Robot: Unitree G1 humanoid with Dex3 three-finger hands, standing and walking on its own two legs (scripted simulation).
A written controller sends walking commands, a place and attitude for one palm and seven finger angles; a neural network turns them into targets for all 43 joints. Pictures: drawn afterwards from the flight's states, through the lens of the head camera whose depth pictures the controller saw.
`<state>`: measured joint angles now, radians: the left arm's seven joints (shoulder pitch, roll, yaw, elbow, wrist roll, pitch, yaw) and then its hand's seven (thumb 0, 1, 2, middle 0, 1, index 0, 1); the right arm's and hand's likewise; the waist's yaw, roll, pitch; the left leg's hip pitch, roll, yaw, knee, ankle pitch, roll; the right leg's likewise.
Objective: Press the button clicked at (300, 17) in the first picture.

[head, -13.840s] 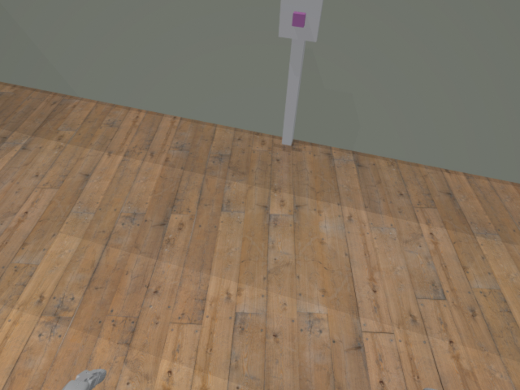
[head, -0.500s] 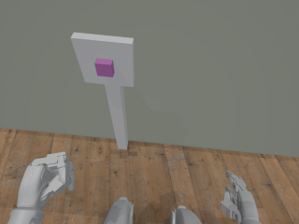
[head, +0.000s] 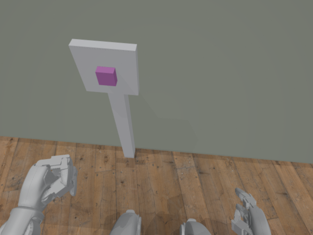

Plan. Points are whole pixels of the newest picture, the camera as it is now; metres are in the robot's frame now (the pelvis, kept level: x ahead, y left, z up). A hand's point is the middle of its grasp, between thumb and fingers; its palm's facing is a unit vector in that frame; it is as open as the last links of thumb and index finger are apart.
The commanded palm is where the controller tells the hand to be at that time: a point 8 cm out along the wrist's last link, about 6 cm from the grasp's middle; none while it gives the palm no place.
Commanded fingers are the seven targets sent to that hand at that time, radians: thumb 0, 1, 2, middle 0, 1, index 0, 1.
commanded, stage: raise the hand and make a fist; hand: left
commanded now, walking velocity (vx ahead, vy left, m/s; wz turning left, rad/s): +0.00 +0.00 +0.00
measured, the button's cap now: (107, 75) +0.54 +0.19 +0.06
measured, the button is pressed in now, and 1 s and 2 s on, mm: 0 0 0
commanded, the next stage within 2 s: aim a knuckle at the button in 0.30 s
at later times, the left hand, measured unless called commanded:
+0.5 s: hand (78, 182) +0.23 +0.19 +0.05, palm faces +0.00 -1.00 -0.06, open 3.1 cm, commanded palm +0.22 +0.24 +0.05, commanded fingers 0.00 0.90 0.90 -1.30 -1.50 -1.30 -1.50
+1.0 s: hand (99, 143) +0.32 +0.17 +0.03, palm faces -0.04 -1.00 -0.03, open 3.1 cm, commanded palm +0.31 +0.22 +0.04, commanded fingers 0.00 0.90 0.90 -1.30 -1.50 -1.30 -1.50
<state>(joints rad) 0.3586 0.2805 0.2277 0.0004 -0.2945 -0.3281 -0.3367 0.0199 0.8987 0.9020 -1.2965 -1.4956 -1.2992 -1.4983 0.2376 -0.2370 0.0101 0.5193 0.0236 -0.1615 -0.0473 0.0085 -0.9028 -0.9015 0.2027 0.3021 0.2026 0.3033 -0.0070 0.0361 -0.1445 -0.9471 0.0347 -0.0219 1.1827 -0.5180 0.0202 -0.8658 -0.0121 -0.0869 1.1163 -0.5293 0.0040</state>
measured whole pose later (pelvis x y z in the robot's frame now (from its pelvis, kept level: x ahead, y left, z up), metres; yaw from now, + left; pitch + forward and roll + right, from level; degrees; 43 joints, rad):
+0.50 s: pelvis +0.00 -0.02 +0.00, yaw +0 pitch +16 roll -3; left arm 0.33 0.26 0.22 0.04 -0.30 -0.41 -0.32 0.02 0.90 0.90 -1.30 -1.50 -1.30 -1.50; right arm 0.22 -0.24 0.01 0.52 0.02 -0.16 -0.06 0.01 -0.90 -0.90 0.20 0.30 0.20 0.30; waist 0.00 0.04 -0.15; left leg -0.95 0.04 -0.04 1.20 -0.52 -0.01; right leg -0.88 0.00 -0.10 1.15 -0.55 -0.02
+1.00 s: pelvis -0.01 -0.01 +0.00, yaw -1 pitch +18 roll -2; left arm -0.07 0.26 0.21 0.34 -0.24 -0.37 -0.24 0.02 0.90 0.90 -1.30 -1.50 -1.30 -1.50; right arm 0.26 -0.26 0.01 0.57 0.02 -0.12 -0.04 0.01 -0.90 -0.90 0.20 0.30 0.20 0.30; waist -0.04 0.03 -0.14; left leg -1.00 0.04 0.00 1.18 -0.51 0.01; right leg -0.94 -0.01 -0.07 1.15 -0.53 -0.01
